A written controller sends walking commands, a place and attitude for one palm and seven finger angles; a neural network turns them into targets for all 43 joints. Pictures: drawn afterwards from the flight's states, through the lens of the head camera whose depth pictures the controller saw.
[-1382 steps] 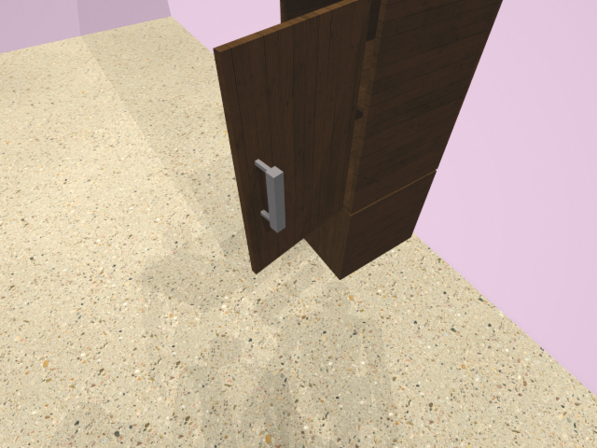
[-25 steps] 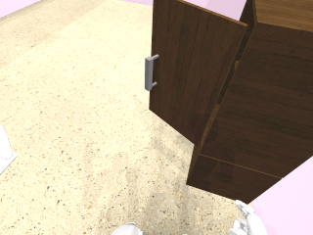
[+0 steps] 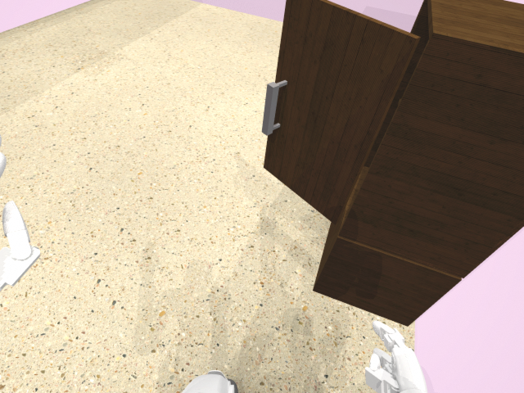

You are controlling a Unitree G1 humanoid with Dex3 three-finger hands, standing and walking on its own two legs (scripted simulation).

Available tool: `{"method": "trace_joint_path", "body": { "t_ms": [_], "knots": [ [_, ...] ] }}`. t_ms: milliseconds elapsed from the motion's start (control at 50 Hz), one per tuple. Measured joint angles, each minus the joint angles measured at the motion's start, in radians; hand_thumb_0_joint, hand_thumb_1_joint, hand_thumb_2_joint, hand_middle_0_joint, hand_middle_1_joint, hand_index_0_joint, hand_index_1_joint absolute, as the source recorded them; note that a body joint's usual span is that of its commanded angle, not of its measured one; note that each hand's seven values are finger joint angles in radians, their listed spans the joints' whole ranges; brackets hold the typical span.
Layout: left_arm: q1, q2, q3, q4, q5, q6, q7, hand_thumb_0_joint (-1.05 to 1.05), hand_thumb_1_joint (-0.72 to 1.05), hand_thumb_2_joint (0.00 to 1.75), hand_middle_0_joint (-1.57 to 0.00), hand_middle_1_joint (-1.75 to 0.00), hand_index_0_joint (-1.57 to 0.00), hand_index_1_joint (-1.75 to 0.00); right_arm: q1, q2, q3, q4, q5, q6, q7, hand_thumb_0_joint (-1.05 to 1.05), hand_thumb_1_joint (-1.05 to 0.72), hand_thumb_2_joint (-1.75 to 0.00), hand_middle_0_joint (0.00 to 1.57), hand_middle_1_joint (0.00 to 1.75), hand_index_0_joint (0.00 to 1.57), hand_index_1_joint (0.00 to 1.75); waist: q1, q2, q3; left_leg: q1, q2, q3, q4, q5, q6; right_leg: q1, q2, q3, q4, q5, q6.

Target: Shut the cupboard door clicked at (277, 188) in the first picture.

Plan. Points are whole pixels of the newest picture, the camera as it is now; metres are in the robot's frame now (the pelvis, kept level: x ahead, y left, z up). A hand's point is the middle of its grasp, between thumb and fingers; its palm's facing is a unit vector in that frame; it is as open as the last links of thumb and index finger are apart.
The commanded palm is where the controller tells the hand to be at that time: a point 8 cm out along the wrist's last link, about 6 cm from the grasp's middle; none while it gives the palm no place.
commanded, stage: stop stepping back and stand still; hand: left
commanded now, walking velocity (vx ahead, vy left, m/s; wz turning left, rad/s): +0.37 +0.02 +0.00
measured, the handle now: (275, 107) +0.89 +0.10 -0.04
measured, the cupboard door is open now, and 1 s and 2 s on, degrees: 63 63 63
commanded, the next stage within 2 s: let the arm hang, fingers relaxed in 1.72 s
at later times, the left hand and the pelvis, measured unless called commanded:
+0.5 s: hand out of the picture +0.04 +0.30 +0.22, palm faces +0.49 -0.83 -0.29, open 7.4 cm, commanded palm -0.02 +0.33 +0.20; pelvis -0.19 +0.04 +0.00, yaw -6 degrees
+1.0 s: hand out of the picture -0.06 +0.28 +0.20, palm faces +0.49 -0.77 -0.40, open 7.4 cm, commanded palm -0.11 +0.31 +0.20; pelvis -0.27 +0.02 +0.02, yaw -4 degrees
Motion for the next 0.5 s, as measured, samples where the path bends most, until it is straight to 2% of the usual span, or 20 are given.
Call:
{"method": "trace_joint_path", "body": {
  "t_ms": [20, 40, 80, 120, 180, 220, 240, 260, 280, 320, 340, 360, 400, 440, 480, 500],
  "knots": [
    [-0.011, 0.0, -0.007, -0.008, 0.004, 0.007, -0.002, 0.01, 0.89, 0.9, -0.21, -0.3, -0.21, -0.3, 0.015, 0.007, 0.009, 0.004, 0.004, 0.006, -0.005, 0.01, -0.9, -0.9, 0.21, 0.3, 0.2, 0.3, 0.005, -0.022, -0.017, 0.057, -0.011, -0.012, -0.014, 0.075, 0.004, -0.005, -0.009, 0.017, 0.01, 0.006, 0.008],
    [-0.029, -0.003, -0.012, -0.014, 0.006, 0.015, -0.005, 0.01, 0.88, 0.9, -0.21, -0.3, -0.21, -0.3, 0.027, 0.005, 0.015, -0.003, 0.007, 0.01, -0.011, 0.01, -0.9, -0.9, 0.21, 0.3, 0.2, 0.3, 0.0, -0.021, -0.034, 0.114, -0.012, -0.028, -0.058, 0.159, 0.025, -0.025, -0.006, 0.013, 0.042, 0.015, 0.017],
    [-0.113, 0.001, -0.016, 0.02, 0.009, 0.033, -0.008, 0.01, 0.88, 0.9, -0.21, -0.3, -0.21, -0.3, 0.015, 0.004, 0.007, -0.015, 0.007, 0.006, -0.017, 0.01, -0.9, -0.9, 0.21, 0.3, 0.21, 0.3, -0.045, -0.014, -0.017, 0.14, -0.021, -0.039, -0.103, 0.15, 0.094, -0.088, 0.0, -0.003, 0.163, 0.003, 0.022],
    [-0.176, 0.01, -0.017, 0.083, 0.011, 0.05, -0.009, 0.01, 0.88, 0.9, -0.21, -0.3, -0.21, -0.3, 0.001, -0.003, 0.004, -0.042, 0.008, 0.002, -0.011, 0.01, -0.9, -0.9, 0.21, 0.3, 0.2, 0.3, -0.086, 0.007, 0.017, 0.159, -0.013, -0.041, -0.14, 0.181, 0.118, -0.148, 0.017, -0.008, 0.246, -0.057, 0.012],
    [-0.128, 0.031, 0.0, 0.124, -0.003, 0.095, -0.019, 0.01, 0.89, 0.9, -0.21, -0.3, -0.21, -0.3, 0.016, -0.009, 0.004, -0.107, 0.008, 0.018, 0.003, 0.01, -0.9, -0.9, 0.21, 0.3, 0.2, 0.3, -0.155, 0.035, 0.034, 0.173, 0.0, -0.04, -0.202, 0.167, 0.09, -0.19, 0.029, -0.067, 0.214, -0.073, -0.014],
    [-0.024, 0.05, 0.009, 0.103, -0.014, 0.121, -0.028, 0.01, 0.89, 0.9, -0.21, -0.3, -0.21, -0.3, 0.049, -0.011, -0.002, -0.15, 0.008, 0.036, 0.011, 0.01, -0.9, -0.9, 0.21, 0.3, 0.2, 0.3, -0.189, 0.035, 0.027, 0.164, -0.007, -0.032, -0.219, 0.085, 0.053, -0.175, 0.034, -0.117, 0.136, -0.066, -0.031],
    [0.038, 0.066, 0.014, 0.073, -0.015, 0.132, -0.03, 0.01, 0.89, 0.9, -0.21, -0.3, -0.21, -0.3, 0.069, -0.012, -0.006, -0.168, 0.009, 0.044, 0.013, 0.01, -0.9, -0.9, 0.21, 0.3, 0.2, 0.3, -0.197, 0.02, 0.019, 0.143, -0.019, -0.021, -0.196, 0.004, 0.036, -0.158, 0.03, -0.132, 0.082, -0.071, -0.046],
    [0.096, 0.081, 0.02, 0.035, -0.013, 0.137, -0.033, 0.01, 0.89, 0.9, -0.21, -0.3, -0.21, -0.3, 0.084, -0.018, -0.013, -0.179, 0.009, 0.051, 0.015, 0.01, -0.9, -0.9, 0.21, 0.3, 0.2, 0.3, -0.194, 0.005, 0.016, 0.099, -0.028, -0.013, -0.118, -0.091, 0.019, -0.161, 0.022, -0.127, 0.042, -0.043, -0.069],
    [0.142, 0.09, 0.021, -0.005, -0.009, 0.137, -0.036, 0.01, 0.89, 0.9, -0.21, -0.3, -0.21, -0.3, 0.096, -0.028, -0.021, -0.17, 0.009, 0.057, 0.013, 0.01, -0.9, -0.9, 0.21, 0.3, 0.2, 0.3, -0.18, -0.007, 0.02, 0.045, -0.038, -0.032, 0.032, -0.157, 0.01, -0.187, 0.015, -0.12, 0.047, 0.042, -0.086],
    [0.191, 0.105, 0.022, -0.072, 0.001, 0.12, -0.042, 0.01, 0.89, 0.9, -0.21, -0.3, -0.21, -0.3, 0.125, -0.048, -0.033, -0.114, -0.004, 0.072, 0.007, 0.01, -0.9, -0.9, 0.21, 0.3, 0.2, 0.3, -0.137, -0.043, 0.011, -0.05, -0.065, -0.066, 0.379, -0.167, 0.004, -0.232, -0.014, -0.113, 0.064, 0.163, -0.1],
    [0.192, 0.106, 0.024, -0.086, 0.009, 0.103, -0.04, 0.01, 0.88, 0.9, -0.22, -0.3, -0.22, -0.3, 0.144, -0.054, -0.036, -0.08, -0.01, 0.081, 0.002, 0.01, -0.9, -0.9, 0.21, 0.3, 0.2, 0.3, -0.117, -0.058, -0.002, -0.067, -0.064, -0.071, 0.497, -0.148, 0.006, -0.245, -0.024, -0.114, 0.06, 0.174, -0.098],
    [0.181, 0.104, 0.029, -0.086, 0.017, 0.084, -0.035, 0.01, 0.88, 0.9, -0.22, -0.3, -0.22, -0.3, 0.164, -0.058, -0.036, -0.052, -0.014, 0.09, -0.004, 0.01, -0.9, -0.9, 0.21, 0.3, 0.2, 0.3, -0.101, -0.069, -0.022, -0.061, -0.054, -0.07, 0.551, -0.137, 0.013, -0.255, -0.035, -0.119, 0.048, 0.162, -0.087],
    [0.123, 0.088, 0.04, -0.054, 0.028, 0.06, -0.019, 0.01, 0.88, 0.9, -0.22, -0.3, -0.22, -0.3, 0.202, -0.062, -0.038, -0.015, -0.017, 0.091, -0.016, 0.01, -0.9, -0.9, 0.21, 0.3, 0.2, 0.3, -0.079, -0.078, -0.062, 0.013, -0.024, -0.064, 0.497, -0.155, 0.03, -0.278, -0.053, -0.143, 0.022, 0.118, -0.086],
    [0.035, 0.063, 0.051, 0.003, 0.032, 0.05, 0.004, 0.01, 0.88, 0.9, -0.22, -0.3, -0.22, -0.3, 0.221, -0.072, -0.04, 0.001, -0.016, 0.071, -0.027, 0.01, -0.9, -0.9, 0.21, 0.3, 0.2, 0.3, -0.075, -0.071, -0.083, 0.141, -0.005, -0.057, 0.311, -0.193, 0.053, -0.306, -0.067, -0.166, 0.014, 0.098, -0.083],
    [-0.064, 0.036, 0.053, 0.053, 0.031, 0.054, 0.028, 0.01, 0.88, 0.9, -0.22, -0.3, -0.22, -0.3, 0.224, -0.099, -0.041, -0.014, -0.014, 0.035, -0.037, 0.01, -0.9, -0.9, 0.21, 0.3, 0.2, 0.3, -0.096, -0.032, -0.077, 0.291, -0.003, -0.073, 0.056, -0.239, 0.073, -0.359, -0.068, -0.183, 0.079, 0.056, -0.065],
    [-0.114, 0.029, 0.053, 0.075, 0.03, 0.056, 0.037, 0.01, 0.88, 0.9, -0.21, -0.3, -0.21, -0.3, 0.214, -0.11, -0.047, -0.026, -0.013, 0.015, -0.04, 0.01, -0.9, -0.9, 0.21, 0.3, 0.2, 0.3, -0.122, -0.006, -0.058, 0.306, -0.004, -0.105, -0.012, -0.217, 0.083, -0.411, -0.063, -0.177, 0.176, 0.015, -0.046]
  ]
}}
